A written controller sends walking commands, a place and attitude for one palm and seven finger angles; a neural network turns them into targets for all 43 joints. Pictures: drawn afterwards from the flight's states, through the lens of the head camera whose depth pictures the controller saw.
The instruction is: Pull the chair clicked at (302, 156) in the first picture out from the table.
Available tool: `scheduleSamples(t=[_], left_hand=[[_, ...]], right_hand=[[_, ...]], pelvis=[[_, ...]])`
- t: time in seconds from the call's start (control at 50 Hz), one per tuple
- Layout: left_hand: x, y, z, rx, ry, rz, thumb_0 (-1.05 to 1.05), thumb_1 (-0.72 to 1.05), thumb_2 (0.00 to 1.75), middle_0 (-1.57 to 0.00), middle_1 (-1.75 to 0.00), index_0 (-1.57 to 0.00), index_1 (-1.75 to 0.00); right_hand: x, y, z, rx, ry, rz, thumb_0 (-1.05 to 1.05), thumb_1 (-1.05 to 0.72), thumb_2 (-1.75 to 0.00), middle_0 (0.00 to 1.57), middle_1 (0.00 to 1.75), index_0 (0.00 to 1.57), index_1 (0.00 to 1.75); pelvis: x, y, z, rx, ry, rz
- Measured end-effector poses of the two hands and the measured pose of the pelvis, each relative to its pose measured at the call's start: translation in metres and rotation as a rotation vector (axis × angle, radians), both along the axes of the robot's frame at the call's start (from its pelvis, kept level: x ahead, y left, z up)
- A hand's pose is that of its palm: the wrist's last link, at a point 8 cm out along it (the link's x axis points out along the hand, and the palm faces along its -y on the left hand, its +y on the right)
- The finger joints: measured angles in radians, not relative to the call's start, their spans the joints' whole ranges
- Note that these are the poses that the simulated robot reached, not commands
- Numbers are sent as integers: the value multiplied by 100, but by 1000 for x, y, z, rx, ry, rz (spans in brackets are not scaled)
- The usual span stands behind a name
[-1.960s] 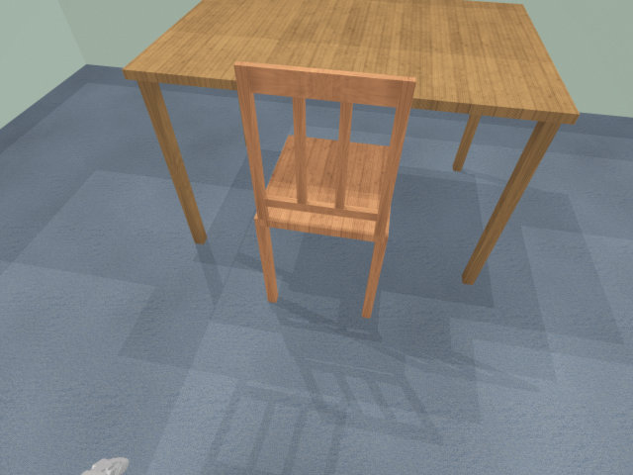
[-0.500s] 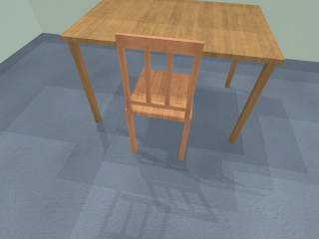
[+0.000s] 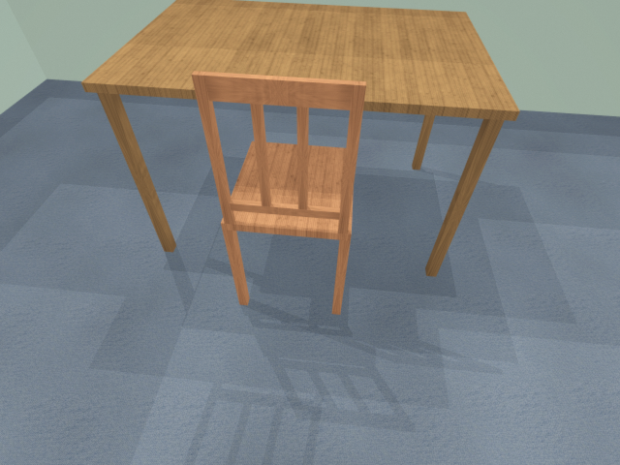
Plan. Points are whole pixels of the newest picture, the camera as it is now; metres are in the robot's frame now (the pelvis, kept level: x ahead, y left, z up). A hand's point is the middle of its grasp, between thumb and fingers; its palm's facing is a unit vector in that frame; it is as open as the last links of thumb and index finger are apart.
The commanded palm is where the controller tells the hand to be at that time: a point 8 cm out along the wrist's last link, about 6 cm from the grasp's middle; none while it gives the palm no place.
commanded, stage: take the last steps up to it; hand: left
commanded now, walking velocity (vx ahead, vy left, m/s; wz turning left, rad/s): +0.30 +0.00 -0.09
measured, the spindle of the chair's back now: (262, 159) +0.81 +0.17 -0.09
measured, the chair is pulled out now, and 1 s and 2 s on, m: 0.00 0.00 0.00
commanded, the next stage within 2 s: come to a stop and stand still in 0.80 s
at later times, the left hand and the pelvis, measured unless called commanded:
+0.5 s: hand out of the picture +0.13 +0.20 -0.18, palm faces -0.03 -0.99 -0.14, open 7.4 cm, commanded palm none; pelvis +0.14 +0.02 +0.00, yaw -5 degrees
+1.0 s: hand (234, 328) +0.40 +0.17 -0.19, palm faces -0.02 -0.99 -0.16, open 7.3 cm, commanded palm none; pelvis +0.32 +0.00 -0.01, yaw -4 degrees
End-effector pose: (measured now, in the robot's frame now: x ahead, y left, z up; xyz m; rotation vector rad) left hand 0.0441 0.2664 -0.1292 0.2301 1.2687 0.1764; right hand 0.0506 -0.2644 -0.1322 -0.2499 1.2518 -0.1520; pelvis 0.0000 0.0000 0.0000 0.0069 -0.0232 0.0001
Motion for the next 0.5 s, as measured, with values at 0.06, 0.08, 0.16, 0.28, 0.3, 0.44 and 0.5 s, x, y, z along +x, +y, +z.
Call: scheduleSamples(t=[0.06, 0.08, 0.16, 0.28, 0.3, 0.44, 0.5], left_hand=[[-5, -13, -7, -34, 26, 6, 1, 90, 90, -20, -30, -20, -30], [-7, -17, -9, -44, 37, 10, 1, 90, 90, -20, -30, -20, -30], [-14, -32, -20, -76, 89, 43, 1, 90, 90, -20, -30, -20, -30], [-31, -38, -25, -113, 185, 122, 1, 90, 90, -20, -30, -20, -30], [-33, -36, -27, -120, 212, 126, 1, 90, 90, -20, -30, -20, -30], [24, -18, -28, -126, 294, 42, 1, 90, 90, -20, -30, -20, -30], [86, -16, -24, -125, 203, 6, 1, 91, 90, -20, -30, -19, -30]], right_hand=[[-18, 7, -8, 27, 60, -28, 0, -90, -90, 21, 30, 20, 30], [-24, 9, -11, 34, 80, -38, 0, -90, -90, 21, 30, 20, 30], [-41, 16, -21, 54, 164, -75, 1, -90, -90, 21, 30, 20, 30], [-16, 37, -16, 47, 207, -81, 1, -91, -90, 20, 30, 20, 30], [-6, 41, -16, 45, 184, -84, 1, -91, -90, 20, 30, 20, 30], [32, 70, -8, 53, 83, -174, 0, -91, -90, 20, 30, 20, 30], [31, 84, -4, 82, 145, -196, 0, -91, -90, 20, 30, 20, 30]], pelvis=[[10, -1, -2, 1, 9, -7], [14, -1, -4, 1, 12, -8], [34, -2, -11, -11, 18, -2], [67, 12, -11, -20, 27, 5], [73, 15, -12, -15, 27, -4], [121, 26, -7, -11, 22, -82], [142, 24, -2, -18, 25, -90]])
